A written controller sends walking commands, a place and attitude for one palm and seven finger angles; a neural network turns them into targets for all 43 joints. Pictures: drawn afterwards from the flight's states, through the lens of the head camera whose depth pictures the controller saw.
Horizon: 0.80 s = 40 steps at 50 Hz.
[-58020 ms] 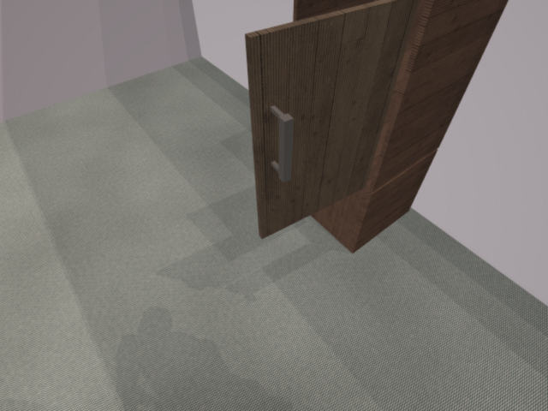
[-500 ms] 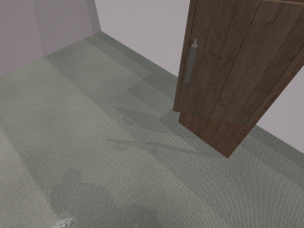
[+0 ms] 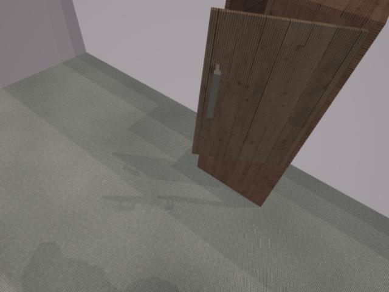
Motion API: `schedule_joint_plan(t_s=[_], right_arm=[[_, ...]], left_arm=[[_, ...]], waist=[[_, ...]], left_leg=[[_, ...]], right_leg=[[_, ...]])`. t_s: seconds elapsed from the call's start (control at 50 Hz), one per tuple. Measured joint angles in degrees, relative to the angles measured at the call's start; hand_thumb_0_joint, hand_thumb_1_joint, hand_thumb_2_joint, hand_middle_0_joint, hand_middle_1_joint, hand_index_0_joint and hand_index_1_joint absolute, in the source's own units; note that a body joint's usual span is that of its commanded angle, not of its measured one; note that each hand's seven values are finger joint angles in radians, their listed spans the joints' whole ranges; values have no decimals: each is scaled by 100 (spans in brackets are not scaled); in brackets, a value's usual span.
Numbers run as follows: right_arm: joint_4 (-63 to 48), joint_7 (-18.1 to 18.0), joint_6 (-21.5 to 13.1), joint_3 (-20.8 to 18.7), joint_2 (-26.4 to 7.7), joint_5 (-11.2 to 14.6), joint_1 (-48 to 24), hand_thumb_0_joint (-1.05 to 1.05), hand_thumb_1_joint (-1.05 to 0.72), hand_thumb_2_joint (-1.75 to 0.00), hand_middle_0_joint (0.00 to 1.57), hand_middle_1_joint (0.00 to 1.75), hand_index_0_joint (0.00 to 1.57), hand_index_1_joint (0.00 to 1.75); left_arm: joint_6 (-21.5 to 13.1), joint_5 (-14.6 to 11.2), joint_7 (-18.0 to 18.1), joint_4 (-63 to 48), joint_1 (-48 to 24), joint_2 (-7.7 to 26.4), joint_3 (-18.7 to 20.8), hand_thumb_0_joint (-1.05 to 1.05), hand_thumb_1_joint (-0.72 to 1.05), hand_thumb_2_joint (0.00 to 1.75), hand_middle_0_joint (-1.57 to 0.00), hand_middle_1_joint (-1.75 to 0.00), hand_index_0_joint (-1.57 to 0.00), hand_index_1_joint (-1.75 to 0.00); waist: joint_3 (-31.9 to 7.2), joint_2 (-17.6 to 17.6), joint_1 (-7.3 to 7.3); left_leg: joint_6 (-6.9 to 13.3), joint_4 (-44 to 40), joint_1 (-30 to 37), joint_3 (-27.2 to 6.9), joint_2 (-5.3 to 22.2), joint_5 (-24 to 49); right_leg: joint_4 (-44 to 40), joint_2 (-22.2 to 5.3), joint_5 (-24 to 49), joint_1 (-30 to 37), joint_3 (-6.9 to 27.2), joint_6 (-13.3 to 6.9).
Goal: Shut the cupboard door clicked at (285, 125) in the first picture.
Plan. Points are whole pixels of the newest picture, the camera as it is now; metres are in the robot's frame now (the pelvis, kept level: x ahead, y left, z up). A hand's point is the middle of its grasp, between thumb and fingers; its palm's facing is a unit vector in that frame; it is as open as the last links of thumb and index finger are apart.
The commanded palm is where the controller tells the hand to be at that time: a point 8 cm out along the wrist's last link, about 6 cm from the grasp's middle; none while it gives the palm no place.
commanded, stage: take the last steps up to it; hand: left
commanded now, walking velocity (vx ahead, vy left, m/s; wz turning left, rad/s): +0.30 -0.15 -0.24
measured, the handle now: (213, 92) +0.69 -0.02 +0.02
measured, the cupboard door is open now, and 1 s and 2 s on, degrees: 30 30 30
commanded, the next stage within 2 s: come to a stop and stand still in 0.62 s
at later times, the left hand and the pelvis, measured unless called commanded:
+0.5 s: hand (165, 259) +0.23 +0.07 -0.16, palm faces -0.10 -0.97 -0.20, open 7.4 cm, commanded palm none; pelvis +0.11 -0.10 +0.00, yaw -5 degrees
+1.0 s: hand (185, 257) +0.24 +0.02 -0.18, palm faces +0.00 -0.98 -0.18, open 7.4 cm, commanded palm none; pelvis +0.23 -0.15 +0.00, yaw -4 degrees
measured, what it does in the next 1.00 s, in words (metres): walks ahead: right foot, then left foot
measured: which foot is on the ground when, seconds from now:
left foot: down 0.00-0.40, up 0.42-0.74, down 0.76-1.00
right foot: up 0.00-0.38, down 0.40-0.78, up 0.80-0.90, down 0.92-1.00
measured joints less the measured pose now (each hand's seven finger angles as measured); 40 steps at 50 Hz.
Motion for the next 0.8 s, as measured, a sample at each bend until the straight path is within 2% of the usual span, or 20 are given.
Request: schedule_joint_plan(t_s=[0.06, 0.14, 0.28, 0.34, 0.38, 0.4, 0.44, 0.48, 0.52, 0.58, 0.64, 0.7, 0.74, 0.76, 0.8], right_arm=[[60, -24, -78, 19, 48, -12, 191, 0, -90, -90, 20, 30, 20, 30], [219, -44, -173, -28, 42, -3, 426, 0, -90, -90, 20, 30, 20, 30], [563, -11, -181, -164, -62, -30, 806, 0, -90, -90, 20, 30, 20, 30], [724, 10, -134, -212, -137, -36, 944, 0, -90, -90, 20, 30, 20, 30], [824, 32, -95, -233, -179, -12, 1065, 0, -90, -90, 20, 30, 20, 30], [882, 53, -65, -242, -200, 20, 1097, 0, -90, -90, 20, 30, 20, 30], [988, 66, 69, -249, -271, 75, 947, 0, -91, -90, 20, 30, 20, 30], [985, 63, 110, -259, -289, 92, 759, 0, -91, -90, 20, 30, 20, 30], [893, 72, 81, -264, -266, 83, 561, 0, -91, -90, 20, 30, 20, 30], [672, 91, 25, -254, -202, 56, 269, 0, -91, -90, 20, 30, 20, 30], [484, 115, -8, -238, -118, 44, -46, 0, -91, -90, 20, 30, 20, 30], [362, 138, -62, -191, -14, 49, -316, 0, -91, -90, 20, 30, 20, 30], [314, 139, -141, -141, 48, 49, -426, 0, -91, -90, 20, 30, 20, 30], [300, 133, -203, -110, 68, 44, -452, 0, -91, -90, 20, 30, 20, 30], [329, 72, -278, -31, 172, 45, -515, 0, -91, -90, 20, 30, 20, 30]], left_arm=[[-32, 25, -101, 44, 51, 82, 61, 1, 91, 90, -20, -30, -20, -30], [-65, 24, -156, 87, 70, 136, 86, 1, 91, 90, -20, -30, -20, -30], [-61, 23, -228, 131, -246, 112, 40, 1, 91, 90, -20, -30, -19, -30], [-135, 10, -248, 86, -447, 58, 14, 1, 91, 90, -20, -30, -19, -30], [-258, 3, -255, 27, -525, 41, -4, 1, 91, 90, -20, -30, -19, -30], [-360, 7, -230, 13, -568, 24, -10, 1, 91, 90, -20, -30, -19, -30], [-510, -25, -136, 32, -649, -110, -51, 0, 91, 90, -20, -30, -20, -30], [-577, -47, -55, 57, -603, -225, -103, 0, 91, 90, -20, -30, -20, -30], [-595, -65, 24, 137, -485, -304, -142, 0, 91, 90, -20, -30, -20, -30], [-643, -85, 150, 277, -272, -309, -108, -1, 93, 90, -20, -30, -20, -30], [-662, -52, 160, 445, -65, -260, -146, -1, 94, 90, -20, -30, -20, -30], [-650, -36, 155, 612, 134, -255, -177, -1, 93, 90, -20, -30, -20, -30], [-627, -57, 154, 716, 278, -271, -190, 0, 93, 90, -20, -30, -20, -30], [-611, -78, 156, 758, 360, -286, -199, 0, 92, 90, -20, -30, -20, -30], [-535, -130, 197, 842, 412, -282, -228, 0, 92, 90, -20, -30, -20, -30]], waist=[[-22, 22, 0], [-7, 84, -16], [121, 205, -216], [170, 288, -324], [156, 319, -338], [151, 345, -309], [234, 493, -266], [251, 512, -226], [226, 457, -194], [131, 389, -159], [70, 360, -109], [68, 304, -12], [80, 258, 47], [74, 240, 74], [100, 37, 118]], left_leg=[[-42, -474, 273, 89, 76, 191], [-90, -890, 595, 261, 174, 286], [-334, -1029, 1013, 520, 381, 86], [-511, -828, 1094, 558, 505, -154], [-641, -458, 1064, 542, 608, -448], [-570, -28, 913, 507, 689, -656], [-361, 1381, 340, 66, 671, -1257], [-249, 2529, -262, -153, 488, -1201], [-237, 3003, -715, -128, 381, -926], [-282, 2814, -1143, -30, 307, -555], [-291, 2170, -1263, 62, 253, -296], [-261, 1287, -1068, 129, 172, -135], [-224, 562, -743, 156, 85, 269], [-117, 274, -563, 153, 49, 601], [123, 374, -450, 239, -77, 343]], right_leg=[[781, -85, 430, -359, -98, 48], [737, -272, 837, -562, -139, 127], [-747, -546, 1019, -444, -371, 141], [-1472, -521, 1035, -175, -496, 67], [-2103, -448, 1227, 203, -572, -15], [-2217, -406, 1191, 295, -586, -74], [-1988, -290, 1049, 317, -688, -147], [-2181, -247, 1048, 544, -763, -202], [-2535, -207, 1129, 842, -820, -248], [-2967, -112, 1170, 1204, -928, -321], [-3196, 16, 1104, 1473, -1007, -364], [-3195, 117, 916, 1679, -1024, -376], [-2997, 150, 674, 1771, -1018, -353], [-2774, 153, 491, 1760, -1003, -331], [-2113, -8, 168, 1588, -878, -236]])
